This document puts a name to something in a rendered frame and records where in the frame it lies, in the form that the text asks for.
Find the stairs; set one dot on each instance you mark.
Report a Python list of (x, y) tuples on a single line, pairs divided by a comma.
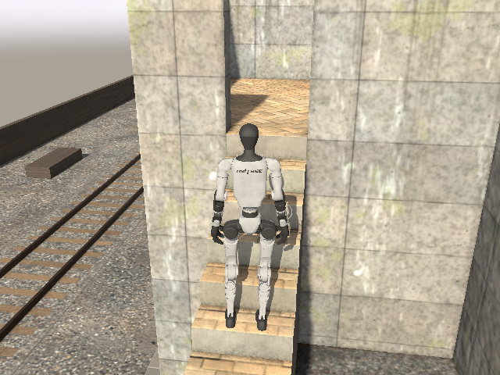
[(245, 350)]

